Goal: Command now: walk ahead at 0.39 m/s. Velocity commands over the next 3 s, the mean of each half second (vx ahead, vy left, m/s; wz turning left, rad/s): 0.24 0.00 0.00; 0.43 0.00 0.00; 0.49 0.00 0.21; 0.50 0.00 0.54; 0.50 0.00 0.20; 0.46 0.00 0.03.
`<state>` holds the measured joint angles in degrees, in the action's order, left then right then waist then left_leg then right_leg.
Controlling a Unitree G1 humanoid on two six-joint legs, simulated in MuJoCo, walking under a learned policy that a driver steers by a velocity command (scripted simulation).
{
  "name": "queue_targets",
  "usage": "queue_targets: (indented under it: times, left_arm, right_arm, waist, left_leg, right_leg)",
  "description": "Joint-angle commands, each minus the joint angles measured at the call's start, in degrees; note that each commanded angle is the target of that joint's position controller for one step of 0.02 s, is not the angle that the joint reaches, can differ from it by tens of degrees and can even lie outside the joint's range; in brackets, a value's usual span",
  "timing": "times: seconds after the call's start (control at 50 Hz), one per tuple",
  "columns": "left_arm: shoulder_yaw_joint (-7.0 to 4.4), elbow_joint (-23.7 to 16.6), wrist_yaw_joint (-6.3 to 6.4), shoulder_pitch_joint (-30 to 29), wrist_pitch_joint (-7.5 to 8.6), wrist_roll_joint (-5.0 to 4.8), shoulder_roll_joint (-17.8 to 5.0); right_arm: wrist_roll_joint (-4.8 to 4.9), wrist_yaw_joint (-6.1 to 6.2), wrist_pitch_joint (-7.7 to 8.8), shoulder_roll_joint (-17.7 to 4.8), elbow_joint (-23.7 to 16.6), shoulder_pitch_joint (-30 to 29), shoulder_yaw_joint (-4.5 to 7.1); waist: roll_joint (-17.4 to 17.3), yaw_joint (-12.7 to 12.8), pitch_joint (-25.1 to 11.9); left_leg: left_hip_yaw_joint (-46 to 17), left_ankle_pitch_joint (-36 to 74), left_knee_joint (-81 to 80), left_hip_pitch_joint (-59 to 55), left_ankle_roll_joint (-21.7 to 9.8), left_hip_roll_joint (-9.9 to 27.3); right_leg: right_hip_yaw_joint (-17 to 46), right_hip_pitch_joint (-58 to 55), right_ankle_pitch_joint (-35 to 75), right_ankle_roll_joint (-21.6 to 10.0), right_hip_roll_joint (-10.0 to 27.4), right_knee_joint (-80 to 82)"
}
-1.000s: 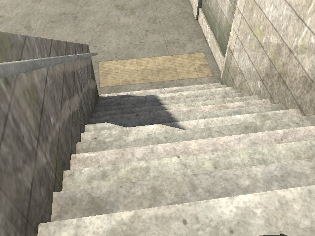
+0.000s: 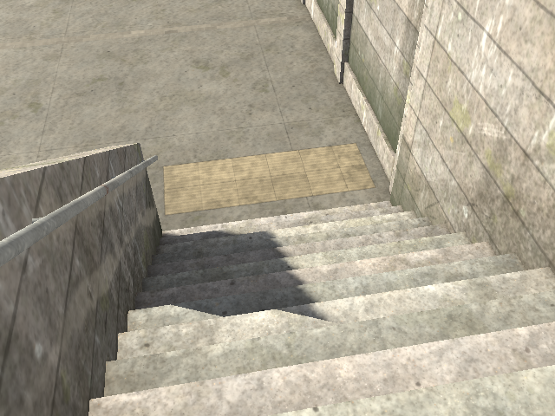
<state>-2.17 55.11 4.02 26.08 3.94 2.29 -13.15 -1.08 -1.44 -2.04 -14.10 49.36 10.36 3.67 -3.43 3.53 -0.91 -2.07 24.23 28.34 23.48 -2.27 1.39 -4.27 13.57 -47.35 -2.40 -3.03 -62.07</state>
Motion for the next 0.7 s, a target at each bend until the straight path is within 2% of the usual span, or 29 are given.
queue_targets:
  times: [0.02, 0.04, 0.06, 0.08, 0.1, 0.12, 0.14, 0.16, 0.18, 0.2, 0.22, 0.24, 0.26, 0.28, 0.3, 0.34, 0.38, 0.42, 0.46, 0.5, 0.52, 0.54, 0.56, 0.58, 0.6, 0.64, 0.66, 0.68, 0.7]
  left_arm:
    - [-0.91, 0.83, 1.33, 4.25, -2.05, 0.42, -5.65]
    - [-0.63, 1.05, 0.67, 3.5, -2.38, -0.26, -5.61]
    - [-1.43, 0.95, 0.52, 4.01, -3.02, -1.1, -6.27]
    - [-1.36, 1.12, 0.21, 9.37, -2.61, -3.31, -1.82]
    - [-0.72, -0.09, 1.19, 10.07, -2.48, -4.42, -2.28]
    - [-1.17, 0.41, 1.27, 5.02, -2.69, -2.91, -4.96]
    - [-1.58, -0.89, 0.92, -0.13, -3.34, -2.32, -6.28]
    - [-1.15, -1.11, 0.47, -1.12, -5.04, -1.58, -5.6]
    - [-1.04, 0.59, 0.6, -0.97, -6.51, -0.3, -4.41]
    - [-1.32, -1.47, 0.77, -3.81, -6.85, 0.27, -4.26]
    - [-1.51, -0.1, 0.67, -6.52, -7.28, 0.26, -4.55]
    - [-1.48, 0.47, 0.51, -7.85, -7.59, 0.24, -3.44]
    - [-0.95, -0.37, -0.38, -9.16, -7.74, -0.53, -1.35]
    - [-0.43, 1.28, -1.21, -7.72, -8.12, -0.35, 0.8]
    - [0.23, 2.69, -1.45, -4.53, -8.85, 0.21, 2.29]
    - [-0.25, 5.48, -1.56, -0.96, -9.67, -0.06, 0.0]
    - [-0.85, 3.06, -1.91, -9.65, -9.35, 0.04, -2.98]
    - [-0.9, 1.81, -2.26, -14.55, -8.32, 0.3, -3.34]
    - [0.02, -0.42, -3.03, -18.77, -5.9, -0.99, -1.48]
    - [-0.04, 0.64, -3.56, -15.37, -4.32, -0.59, -1.3]
    - [0.06, 0.39, -3.84, -14.24, -3.73, -1.88, -0.74]
    - [-0.42, 5.67, -3.93, -1.19, -3.15, -1.16, -0.89]
    - [-2.22, 9.02, -3.66, 7.59, -2.43, -0.55, -6.97]
    - [-3.61, 10.56, -3.69, 12.69, -1.96, -1.82, -12.44]
    - [-2.25, 10.19, -4.46, 11.74, -1.66, -2.78, -8.9]
    - [-1.52, 7.91, -3.93, 4.42, -1.82, -1.75, -7.49]
    - [-1.25, 5.91, -3.58, 0.05, -1.74, -1.23, -6.64]
    - [-1.18, 4.95, -3.65, -3.02, -1.16, -0.5, -5.85]
    - [-1.25, 4.58, -3.85, -2.22, -0.66, -0.75, -6.3]
  right_arm:
    - [0.06, 1.32, 1.81, -2.99, 0.77, 7.84, 0.68]
    - [-0.01, 2.01, 1.97, -3.77, 5.34, 19.53, 1.06]
    - [-0.08, 1.81, 1.98, -6.13, 7.24, 23.99, 1.9]
    - [-1.48, 0.21, 3.62, -9.87, 8.1, 29.24, 1.37]
    - [0.32, -0.54, 3.81, -11.93, 7.73, 29.67, 1.53]
    - [1.99, -0.79, 3.47, -10.08, 6.54, 28.76, 1.08]
    - [1.46, -0.13, 3.49, -7.73, 4.97, 24.11, -0.03]
    - [1.75, 1.11, 3.4, -7.28, 4.6, 18.98, -0.24]
    - [1.19, 1.09, 4.07, -5.07, 5.39, 20.31, -1.44]
    - [0.31, 1.25, 5.17, -7.66, 6.0, 19.39, -0.69]
    - [0.23, 1.18, 5.72, -3.95, 6.3, 18.87, -2.02]
    - [0.28, 1.43, 6.19, -2.45, 6.36, 19.46, -2.96]
    - [1.08, 2.53, 6.38, 0.45, 5.18, 15.71, -4.62]
    - [0.87, 2.98, 6.51, 1.49, 5.31, 15.71, -5.55]
    - [0.78, 2.95, 6.65, -0.04, 5.86, 15.88, -5.33]
    - [0.64, 2.2, 6.69, -5.45, 5.08, 15.03, -3.55]
    - [1.02, 1.67, 5.5, -6.37, 5.14, 18.17, -2.41]
    - [-0.19, 1.93, 4.3, -5.75, 5.87, 21.98, -1.83]
    - [-0.45, 2.83, 3.78, -4.17, 6.24, 23.41, -1.94]
    - [-0.64, 3.11, 3.47, -6.87, 6.78, 23.88, -0.46]
    - [-0.27, 3.23, 2.87, -7.29, 6.21, 23.14, -0.18]
    - [0.55, 2.85, 3.23, -7.68, 6.08, 18.25, 0.25]
    - [0.94, 2.69, 3.77, -5.87, 4.02, 15.06, 0.27]
    - [0.87, 2.62, 3.87, -3.31, 1.06, 13.23, -0.29]
    - [0.11, 3.29, 3.25, -6.53, -0.18, 6.59, 0.97]
    - [1.18, 3.55, 2.41, -5.31, 0.45, 6.11, 1.36]
    - [1.05, 3.22, 1.59, -4.8, 1.26, 7.73, 1.7]
    - [-0.01, 2.69, 0.49, -3.92, 3.1, 10.58, 1.65]
    - [-0.54, 2.19, -0.12, -3.27, 3.41, 10.52, 1.58]
  waist:
    - [5.35, -0.69, 5.58]
    - [3.14, -5.92, 1.65]
    - [-0.47, -8.32, 0.63]
    - [-10.02, -6.23, -4.54]
    - [-7.84, -5.25, -8.26]
    - [-0.85, -7.0, -5.04]
    - [2.54, -5.97, -2.2]
    - [1.25, -3.26, -2.62]
    - [1.79, -2.03, 1.83]
    - [-3.42, -1.84, 2.44]
    - [0.28, -1.88, 5.28]
    - [0.49, -2.15, 4.62]
    - [2.76, 0.64, 7.05]
    - [1.37, 1.22, 4.6]
    - [-1.9, 2.28, 1.48]
    - [-6.93, 3.01, -2.91]
    - [-6.46, -0.5, 4.47]
    - [-5.43, -3.67, 9.08]
    - [-4.35, -5.65, 10.87]
    - [-4.59, -6.12, 9.24]
    - [-2.42, -5.89, 9.34]
    - [-0.06, 0.75, 6.32]
    - [10.26, 3.28, 1.9]
    - [24.57, 4.52, 0.58]
    - [13.46, 5.14, 5.66]
    - [5.98, 1.01, 9.11]
    - [5.9, -2.02, 8.87]
    - [9.39, -3.75, 7.11]
    - [8.82, -4.51, 5.26]
  left_leg:
    - [6.61, 1.78, -4.49, -10.36, -1.11, -1.04]
    - [8.42, 3.3, -9.19, -20.12, -2.33, -1.64]
    - [0.82, 2.45, -21.54, -26.83, -3.77, 5.02]
    - [-7.72, 54.47, 6.86, -47.91, -7.39, 16.82]
    - [-11.94, 60.87, 12.3, -52.64, -9.84, 22.63]
    - [-12.09, 43.12, 6.11, -43.74, -12.14, 23.13]
    - [-10.34, 22.19, 2.72, -35.12, -12.91, 21.11]
    - [-14.36, 9.24, -1.55, -25.03, -17.08, 22.78]
    - [-12.69, 21.51, 1.3, -17.76, -18.1, 21.38]
    - [-15.73, 2.53, 2.13, -13.67, -17.72, 20.98]
    - [-13.42, 1.12, 1.98, -7.3, -16.0, 17.46]
    - [-12.07, 4.02, 2.67, -5.27, -14.21, 14.88]
    - [-6.59, -0.54, 1.48, 3.96, -11.78, 11.85]
    - [-4.82, -0.37, 1.06, 5.85, -10.24, 10.14]
    - [-3.05, 2.11, 1.23, 4.44, -7.71, 9.47]
    - [-4.6, -5.53, 1.58, 4.23, -6.36, 9.28]
    - [-8.93, -20.85, -1.32, 0.8, -7.74, 9.09]
    - [-13.48, -28.34, -1.56, -4.85, -11.11, 11.03]
    - [-16.84, -26.24, -2.07, -10.49, -13.03, 13.43]
    - [-17.34, -20.45, 0.78, -12.89, -14.12, 14.02]
    - [-14.4, -21.42, 1.31, -10.79, -12.9, 11.51]
    - [-11.38, -12.04, 10.08, -4.19, -11.34, 9.51]
    - [-3.47, -14.86, 27.49, 5.51, -6.65, 2.28]
    - [3.58, -56.31, 42.86, 21.81, -3.06, -7.63]
    - [-4.24, -62.17, 43.09, 29.17, -2.95, -6.19]
    - [-6.33, -55.06, 43.21, 26.53, -1.82, -4.0]
    - [-5.94, -49.48, 39.7, 21.02, -1.23, -2.44]
    - [-4.87, -41.61, 42.48, 15.66, -1.53, -2.75]
    - [-3.9, -37.11, 42.6, 12.99, -1.88, -3.31]
  right_leg:
    - [11.01, 6.51, 43.13, -8.14, 10.21, -5.09]
    - [7.38, 7.1, 49.9, -7.34, 7.32, -17.79]
    - [6.37, 11.65, 36.17, -6.57, 1.75, -34.5]
    - [5.36, 33.21, -10.2, -3.05, -6.06, -61.86]
    - [8.26, 45.16, -8.77, -3.11, -3.83, -67.08]
    - [9.87, 48.39, 0.8, -3.56, -2.87, -65.49]
    - [11.27, 48.36, 11.0, -3.43, -1.07, -57.5]
    - [10.86, 43.1, 16.37, -2.53, 0.62, -53.91]
    - [11.23, 41.78, 17.27, -2.33, 0.32, -53.8]
    - [14.53, 44.45, 25.06, -0.65, 1.42, -42.34]
    - [14.02, 43.26, 27.96, 0.02, 0.84, -39.82]
    - [13.08, 41.58, 29.26, 0.28, -0.47, -37.55]
    - [13.87, 34.23, 39.56, 2.44, 0.23, -19.29]
    - [11.06, 26.27, 44.81, 2.68, 0.59, -11.27]
    - [8.21, 20.32, 47.72, 2.59, 1.9, -5.08]
    - [4.3, 12.67, 50.44, 1.09, 1.44, -9.56]
    - [2.61, 19.95, 42.04, 0.41, 3.55, -6.45]
    - [2.83, 25.18, 34.16, 0.79, 5.21, -2.12]
    - [5.03, 26.4, 25.36, 1.38, 6.44, 7.2]
    - [3.39, 20.67, 18.78, 0.43, 5.4, 11.44]
    - [-0.06, 14.49, 7.73, 0.05, 2.02, 21.77]
    - [0.18, -2.68, 26.57, -1.74, 2.02, 23.36]
    - [11.59, -16.14, 39.99, -5.82, 7.24, 28.5]
    - [34.88, -21.31, 47.86, -14.64, 20.67, 38.42]
    - [36.99, -20.04, 45.57, -16.05, 22.57, 38.85]
    - [28.19, -11.63, 46.36, -14.13, 21.44, 36.72]
    - [22.89, -5.17, 38.59, -12.21, 18.34, 36.82]
    - [20.16, -0.92, 38.14, -11.41, 16.39, 34.76]
    - [18.17, 1.83, 37.83, -10.16, 15.34, 34.01]
